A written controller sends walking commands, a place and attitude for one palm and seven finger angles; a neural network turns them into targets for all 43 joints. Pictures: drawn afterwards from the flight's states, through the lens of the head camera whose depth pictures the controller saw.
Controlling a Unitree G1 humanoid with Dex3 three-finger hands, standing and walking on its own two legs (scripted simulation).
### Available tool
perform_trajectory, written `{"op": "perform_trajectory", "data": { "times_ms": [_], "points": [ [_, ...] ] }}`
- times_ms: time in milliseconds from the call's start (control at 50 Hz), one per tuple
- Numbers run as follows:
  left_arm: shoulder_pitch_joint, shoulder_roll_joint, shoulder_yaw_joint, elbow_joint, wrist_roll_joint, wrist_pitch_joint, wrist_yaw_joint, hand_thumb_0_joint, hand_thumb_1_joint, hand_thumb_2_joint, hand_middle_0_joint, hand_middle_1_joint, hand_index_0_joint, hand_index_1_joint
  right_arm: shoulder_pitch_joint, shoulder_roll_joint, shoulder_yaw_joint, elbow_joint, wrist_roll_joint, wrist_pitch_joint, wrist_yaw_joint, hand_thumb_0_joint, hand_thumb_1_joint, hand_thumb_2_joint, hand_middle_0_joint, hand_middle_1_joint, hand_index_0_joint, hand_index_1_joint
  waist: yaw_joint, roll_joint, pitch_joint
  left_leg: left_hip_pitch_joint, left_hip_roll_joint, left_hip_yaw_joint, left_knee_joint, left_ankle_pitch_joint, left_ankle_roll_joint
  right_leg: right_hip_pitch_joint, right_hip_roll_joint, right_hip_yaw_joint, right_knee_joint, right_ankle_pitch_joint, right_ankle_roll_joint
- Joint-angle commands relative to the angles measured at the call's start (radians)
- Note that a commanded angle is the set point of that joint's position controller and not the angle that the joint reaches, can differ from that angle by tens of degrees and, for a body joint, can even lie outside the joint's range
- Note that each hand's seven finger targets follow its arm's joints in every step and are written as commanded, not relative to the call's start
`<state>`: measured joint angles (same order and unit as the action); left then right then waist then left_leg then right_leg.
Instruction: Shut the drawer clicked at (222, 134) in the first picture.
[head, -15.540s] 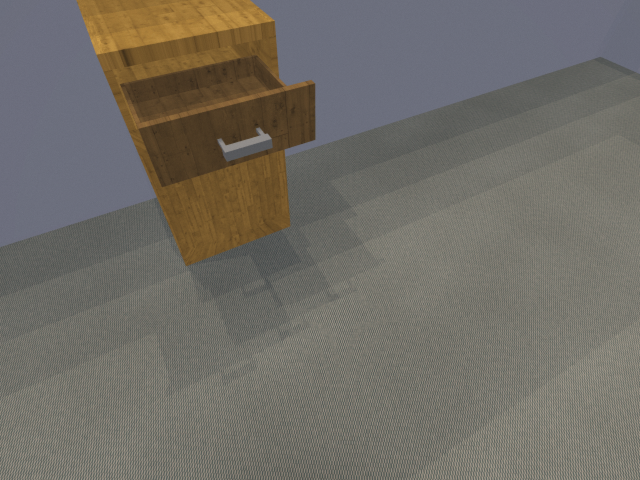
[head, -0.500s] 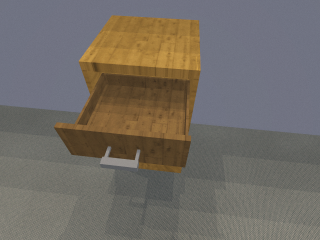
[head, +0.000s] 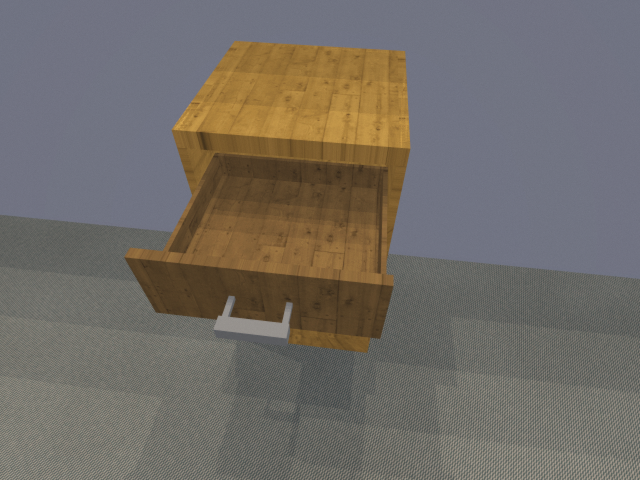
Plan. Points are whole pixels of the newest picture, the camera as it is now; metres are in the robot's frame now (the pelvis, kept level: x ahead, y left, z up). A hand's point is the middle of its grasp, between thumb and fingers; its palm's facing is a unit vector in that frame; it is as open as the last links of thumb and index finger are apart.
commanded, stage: come to a stop and stand still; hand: left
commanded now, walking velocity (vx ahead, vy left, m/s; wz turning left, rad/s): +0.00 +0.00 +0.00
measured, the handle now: (256, 318) +0.37 +0.13 -0.06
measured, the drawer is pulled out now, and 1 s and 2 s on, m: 0.28 0.28 0.28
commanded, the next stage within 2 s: look again from close up in 0.22 s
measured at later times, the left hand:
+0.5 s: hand out of the picture -0.01 +0.15 -0.18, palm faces +0.03 -0.99 -0.16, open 7.4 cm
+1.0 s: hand out of the picture +0.04 +0.17 -0.13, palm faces +0.19 -0.95 -0.25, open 7.2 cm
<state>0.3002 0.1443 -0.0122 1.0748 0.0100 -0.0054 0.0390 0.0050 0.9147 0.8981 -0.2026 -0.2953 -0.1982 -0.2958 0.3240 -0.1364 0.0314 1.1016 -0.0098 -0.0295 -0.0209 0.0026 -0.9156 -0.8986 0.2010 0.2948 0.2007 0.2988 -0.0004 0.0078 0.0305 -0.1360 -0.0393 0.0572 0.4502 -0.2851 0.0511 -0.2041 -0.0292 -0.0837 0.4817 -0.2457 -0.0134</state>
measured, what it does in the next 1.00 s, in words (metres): stands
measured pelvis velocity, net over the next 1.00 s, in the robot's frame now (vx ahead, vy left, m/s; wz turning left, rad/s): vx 0.00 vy -0.02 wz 0.01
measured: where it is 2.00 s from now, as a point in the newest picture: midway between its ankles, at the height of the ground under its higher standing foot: outside the picture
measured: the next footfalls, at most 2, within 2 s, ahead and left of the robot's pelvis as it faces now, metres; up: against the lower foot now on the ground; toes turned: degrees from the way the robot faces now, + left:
none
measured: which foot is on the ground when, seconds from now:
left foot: down 0.00-1.00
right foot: down 0.00-1.00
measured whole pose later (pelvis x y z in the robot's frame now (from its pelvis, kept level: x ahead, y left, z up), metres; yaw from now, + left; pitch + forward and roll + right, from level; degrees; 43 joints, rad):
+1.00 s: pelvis +0.00 -0.02 +0.00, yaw +0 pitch -1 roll +1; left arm 0.53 0.18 -0.02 0.52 -0.10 0.06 0.12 0.06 0.98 0.90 -0.22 -0.31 -0.21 -0.31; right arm 0.39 -0.16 0.03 1.00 0.02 -0.17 -0.06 0.03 -0.94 -0.90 0.20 0.30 0.20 0.30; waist 0.00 0.01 0.01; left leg -0.17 -0.02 0.05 0.48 -0.29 0.03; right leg -0.23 -0.02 -0.10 0.51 -0.26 -0.03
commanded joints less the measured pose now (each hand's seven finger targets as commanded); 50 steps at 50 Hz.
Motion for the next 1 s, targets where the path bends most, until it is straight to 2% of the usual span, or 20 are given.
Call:
{"op": "perform_trajectory", "data": {
  "times_ms": [0,60,120,160,240,320,360,380,540,620,640,740,780,860,880,900,920,940,960,980],
  "points": [
    [0.066,0.083,0.014,-0.017,0.001,-0.014,0.004,0.0,0.9,0.9,-0.2,-0.3,-0.2,-0.3,0.062,-0.092,-0.02,-0.011,0.003,-0.011,-0.009,0.0,-0.9,-0.9,0.2,0.3,0.2,0.3,0.006,-0.009,0.052,-0.086,0.131,-0.122,-0.114,0.161,-0.003,0.032,-0.087,0.1,-0.078,0.099,-0.035],
    [0.065,0.078,0.013,-0.012,0.002,-0.012,0.004,0.0,0.9,0.9,-0.2,-0.3,-0.2,-0.3,0.063,-0.088,-0.019,-0.001,0.004,-0.01,-0.01,0.0,-0.9,-0.9,0.2,0.3,0.2,0.3,0.006,0.002,0.074,-0.094,0.132,-0.124,-0.124,0.151,-0.003,0.025,-0.084,0.1,-0.084,0.089,-0.034],
    [0.075,0.072,0.013,-0.003,0.002,-0.014,0.005,0.0,0.9,0.9,-0.2,-0.3,-0.2,-0.3,0.068,-0.081,-0.019,0.007,0.005,-0.011,-0.011,0.0,-0.9,-0.9,0.2,0.3,0.2,0.3,0.003,-0.019,0.06,-0.077,0.13,-0.118,-0.121,0.158,-0.004,0.03,-0.087,0.102,-0.087,0.1,-0.034],
    [0.079,0.07,0.013,0.001,0.002,-0.014,0.004,0.0,0.9,0.9,-0.2,-0.3,-0.2,-0.3,0.066,-0.081,-0.019,0.011,0.005,-0.013,-0.012,0.0,-0.9,-0.9,0.2,0.3,0.2,0.3,0.005,0.003,0.058,-0.07,0.131,-0.115,-0.121,0.178,-0.004,0.032,-0.089,0.1,-0.087,0.114,-0.034],
    [0.084,0.067,0.012,0.006,0.001,-0.015,0.004,0.0,0.9,0.9,-0.2,-0.3,-0.2,-0.3,0.064,-0.07,-0.019,0.021,0.006,-0.011,-0.013,0.0,-0.9,-0.9,0.2,0.3,0.2,0.3,0.005,-0.005,0.074,-0.068,0.13,-0.114,-0.126,0.17,-0.004,0.023,-0.088,0.102,-0.097,0.116,-0.036],
    [0.091,0.063,0.011,0.01,0.001,-0.017,0.006,0.0,0.9,0.9,-0.2,-0.3,-0.2,-0.3,0.069,-0.069,-0.019,0.025,0.006,-0.012,-0.013,0.0,-0.9,-0.9,0.2,0.3,0.2,0.3,0.003,-0.012,0.052,-0.053,0.13,-0.108,-0.116,0.188,-0.007,0.037,-0.093,0.103,-0.096,0.135,-0.035],
    [0.09,0.06,0.011,0.011,0.001,-0.015,0.005,0.0,0.9,0.9,-0.2,-0.3,-0.2,-0.3,0.065,-0.069,-0.02,0.027,0.006,-0.012,-0.014,0.0,-0.9,-0.9,0.2,0.3,0.2,0.3,0.005,0.007,0.07,-0.06,0.13,-0.111,-0.12,0.188,-0.007,0.027,-0.09,0.101,-0.097,0.128,-0.034],
    [0.093,0.059,0.011,0.012,0.001,-0.016,0.005,0.0,0.9,0.9,-0.2,-0.3,-0.2,-0.3,0.067,-0.065,-0.02,0.029,0.006,-0.012,-0.014,0.0,-0.9,-0.9,0.2,0.3,0.2,0.3,0.005,-0.008,0.068,-0.057,0.132,-0.11,-0.122,0.188,-0.006,0.027,-0.091,0.103,-0.096,0.13,-0.035],
    [0.096,0.059,0.011,0.011,0.001,-0.015,0.004,0.0,0.9,0.9,-0.2,-0.3,-0.2,-0.3,0.068,-0.055,-0.021,0.033,0.007,-0.013,-0.016,0.0,-0.9,-0.9,0.2,0.3,0.2,0.3,0.007,0.003,0.067,-0.051,0.132,-0.107,-0.13,0.197,-0.005,0.031,-0.092,0.1,-0.102,0.134,-0.036],
    [0.099,0.056,0.011,0.012,0.002,-0.016,0.004,0.0,0.9,0.9,-0.2,-0.3,-0.2,-0.3,0.072,-0.054,-0.02,0.035,0.007,-0.011,-0.015,0.0,-0.9,-0.9,0.2,0.3,0.2,0.3,0.006,-0.014,0.075,-0.06,0.128,-0.108,-0.126,0.177,-0.008,0.028,-0.095,0.104,-0.108,0.121,-0.036],
    [0.097,0.058,0.012,0.01,0.001,-0.015,0.003,0.0,0.9,0.9,-0.2,-0.3,-0.2,-0.3,0.07,-0.052,-0.02,0.034,0.007,-0.011,-0.015,0.0,-0.9,-0.9,0.2,0.3,0.2,0.3,0.007,0.004,0.076,-0.057,0.131,-0.105,-0.133,0.181,-0.007,0.026,-0.091,0.1,-0.107,0.123,-0.037],
    [0.096,0.057,0.012,0.01,0.001,-0.014,0.003,0.0,0.9,0.9,-0.2,-0.3,-0.2,-0.3,0.072,-0.049,-0.019,0.038,0.007,-0.011,-0.016,0.0,-0.9,-0.9,0.2,0.3,0.2,0.3,0.008,0.005,0.083,-0.063,0.13,-0.11,-0.138,0.174,-0.007,0.023,-0.089,0.101,-0.109,0.11,-0.038],
    [0.101,0.057,0.013,0.011,0.001,-0.015,0.004,0.0,0.9,0.9,-0.2,-0.3,-0.2,-0.3,0.075,-0.052,-0.019,0.037,0.007,-0.012,-0.015,0.0,-0.9,-0.9,0.2,0.3,0.2,0.3,0.008,-0.014,0.068,-0.059,0.128,-0.11,-0.13,0.176,-0.008,0.03,-0.093,0.103,-0.106,0.112,-0.038],
    [0.102,0.053,0.014,0.01,0.001,-0.015,0.003,0.0,0.9,0.9,-0.2,-0.3,-0.2,-0.3,0.078,-0.049,-0.019,0.04,0.006,-0.013,-0.016,0.0,-0.9,-0.9,0.2,0.3,0.2,0.3,0.009,-0.001,0.066,-0.055,0.13,-0.108,-0.13,0.181,-0.009,0.029,-0.092,0.1,-0.106,0.112,-0.038],
    [0.139,0.105,0.017,0.051,0.011,-0.046,0.04,0.0,0.9,0.9,-0.2,-0.3,-0.2,-0.3,-0.048,-0.098,-0.025,-0.036,0.014,-0.02,-0.007,0.0,-0.9,-0.9,0.2,0.3,0.2,0.3,0.041,-0.069,0.026,-0.129,0.148,-0.079,0.074,0.291,-0.04,0.058,-0.14,0.129,-0.071,0.561,-0.018],
    [-0.561,0.25,0.047,-1.478,-0.209,-0.25,0.017,0.0,0.9,0.9,-0.22,-0.322,-0.22,-0.322,-0.017,-0.307,-0.056,-0.399,0.038,-0.177,-0.05,0.0,-0.9,-0.9,0.2,0.3,0.2,0.3,-0.099,0.136,-0.47,0.139,0.038,-0.071,-0.038,0.278,-0.017,0.137,-0.041,0.095,-0.014,0.352,-0.007],
    [-0.194,0.205,0.07,-1.235,-0.128,-0.195,0.072,0.0,0.9,0.9,-0.24,-0.343,-0.24,-0.343,-0.121,-0.208,-0.027,-0.347,0.034,-0.267,-0.076,0.0,-0.9,-0.9,0.2,0.3,0.2,0.3,-0.005,0.246,-0.455,0.116,0.066,-0.041,-0.04,0.352,-0.024,0.099,0.003,0.054,0.019,0.154,-0.033],
    [0.084,0.03,-0.036,-1.044,-0.146,-0.051,0.109,0.0,0.9,0.9,-0.26,-0.365,-0.26,-0.365,-0.106,-0.172,-0.046,-0.347,0.056,-0.306,-0.062,0.0,-0.9,-0.9,0.2,0.3,0.2,0.3,-0.027,0.182,-0.241,-0.032,0.081,-0.086,-0.064,0.287,-0.05,-0.01,0.003,0.005,0.024,0.026,-0.013],
    [0.062,-0.084,-0.116,-1.035,-0.168,-0.025,0.092,0.0,0.9,0.9,-0.28,-0.387,-0.28,-0.387,-0.09,-0.202,-0.041,-0.313,0.067,-0.317,-0.059,0.0,-0.9,-0.9,0.2,0.3,0.2,0.3,-0.041,0.047,-0.064,-0.113,0.073,-0.093,-0.05,0.147,-0.043,-0.082,0.006,-0.008,0.002,0.009,-0.009],
    [0.02,-0.084,-0.143,-1.133,-0.199,-0.069,0.072,0.0,0.9,0.9,-0.3,-0.408,-0.3,-0.408,-0.114,-0.229,-0.049,-0.368,0.071,-0.339,-0.06,0.0,-0.9,-0.9,0.2,0.3,0.2,0.3,-0.058,-0.026,0.016,-0.161,0.063,-0.114,-0.02,0.035,-0.024,-0.131,0.004,-0.01,-0.019,-0.038,-0.001]
  ]
}}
